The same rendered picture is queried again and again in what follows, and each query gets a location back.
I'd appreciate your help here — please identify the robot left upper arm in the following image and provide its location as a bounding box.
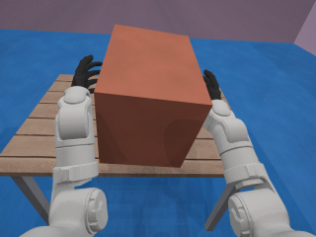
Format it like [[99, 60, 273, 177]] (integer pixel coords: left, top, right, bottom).
[[19, 188, 109, 237]]

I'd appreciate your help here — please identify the right robot forearm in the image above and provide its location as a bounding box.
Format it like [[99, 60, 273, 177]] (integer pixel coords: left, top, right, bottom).
[[203, 99, 290, 225]]

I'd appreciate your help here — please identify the table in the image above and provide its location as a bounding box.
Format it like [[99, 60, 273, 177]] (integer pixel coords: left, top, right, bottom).
[[0, 74, 261, 232]]

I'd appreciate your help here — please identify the carton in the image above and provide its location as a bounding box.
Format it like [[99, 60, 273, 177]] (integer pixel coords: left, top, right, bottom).
[[94, 24, 213, 168]]

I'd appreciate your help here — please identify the robot left hand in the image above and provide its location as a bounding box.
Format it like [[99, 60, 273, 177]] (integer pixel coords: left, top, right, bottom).
[[71, 54, 103, 94]]

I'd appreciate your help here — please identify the robot right hand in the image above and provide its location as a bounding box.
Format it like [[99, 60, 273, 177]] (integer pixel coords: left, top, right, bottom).
[[202, 69, 221, 101]]

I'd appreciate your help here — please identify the robot right upper arm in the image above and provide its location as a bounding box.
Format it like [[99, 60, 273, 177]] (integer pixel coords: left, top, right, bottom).
[[228, 188, 316, 237]]

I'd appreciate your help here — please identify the left robot forearm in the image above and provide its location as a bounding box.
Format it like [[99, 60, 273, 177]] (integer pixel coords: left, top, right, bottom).
[[48, 86, 99, 225]]

